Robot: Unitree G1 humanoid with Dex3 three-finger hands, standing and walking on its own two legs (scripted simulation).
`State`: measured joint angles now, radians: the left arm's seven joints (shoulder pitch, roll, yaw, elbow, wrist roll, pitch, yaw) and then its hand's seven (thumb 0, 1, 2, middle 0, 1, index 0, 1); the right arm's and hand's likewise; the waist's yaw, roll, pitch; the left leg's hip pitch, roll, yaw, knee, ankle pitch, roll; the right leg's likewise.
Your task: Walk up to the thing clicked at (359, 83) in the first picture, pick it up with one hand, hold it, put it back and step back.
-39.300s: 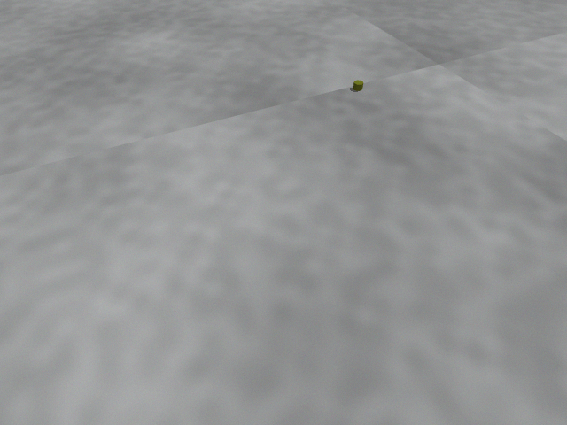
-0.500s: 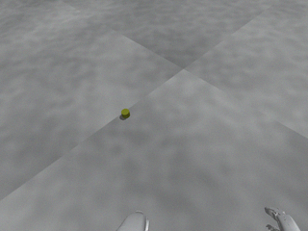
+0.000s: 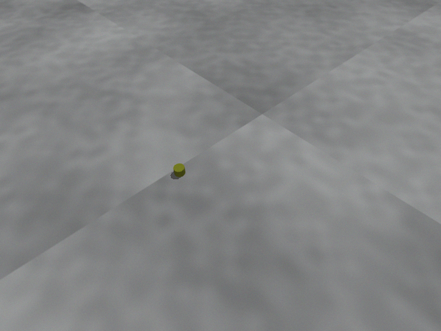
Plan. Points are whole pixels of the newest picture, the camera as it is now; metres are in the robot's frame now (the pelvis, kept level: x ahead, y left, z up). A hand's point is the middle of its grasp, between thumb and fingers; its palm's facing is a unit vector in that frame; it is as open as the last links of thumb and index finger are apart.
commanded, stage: step back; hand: left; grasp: from above
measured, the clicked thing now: (179, 170) +1.10 +0.23 -0.74
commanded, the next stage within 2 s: stand in 0.56 s
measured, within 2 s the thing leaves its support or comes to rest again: neither
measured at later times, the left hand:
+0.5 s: hand out of the picture +0.13 +0.28 -0.15, palm faces +0.04 -0.93 -0.38, open 7.3 cm
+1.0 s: hand out of the picture +0.15 +0.26 -0.14, palm faces -0.02 -0.94 -0.33, open 7.3 cm
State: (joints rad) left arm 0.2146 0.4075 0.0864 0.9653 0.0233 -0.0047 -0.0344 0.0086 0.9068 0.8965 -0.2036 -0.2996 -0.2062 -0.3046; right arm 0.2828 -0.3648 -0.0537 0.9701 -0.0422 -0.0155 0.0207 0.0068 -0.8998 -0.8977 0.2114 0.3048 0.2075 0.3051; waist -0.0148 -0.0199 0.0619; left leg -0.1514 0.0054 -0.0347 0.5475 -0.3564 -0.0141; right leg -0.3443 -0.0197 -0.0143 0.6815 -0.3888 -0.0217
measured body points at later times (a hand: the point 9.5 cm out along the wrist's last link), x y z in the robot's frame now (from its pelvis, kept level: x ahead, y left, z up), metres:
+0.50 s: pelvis +0.05 +0.01 -0.01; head +0.08 +0.02 +0.44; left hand +0.13 +0.33 -0.13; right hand +0.14 -0.29 -0.13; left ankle +0.07 +0.14 -0.73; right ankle +0.05 -0.11 -0.73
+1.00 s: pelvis +0.06 +0.01 +0.02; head +0.06 +0.01 +0.47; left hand +0.15 +0.31 -0.11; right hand +0.15 -0.29 -0.11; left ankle +0.07 +0.14 -0.73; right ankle +0.05 -0.11 -0.73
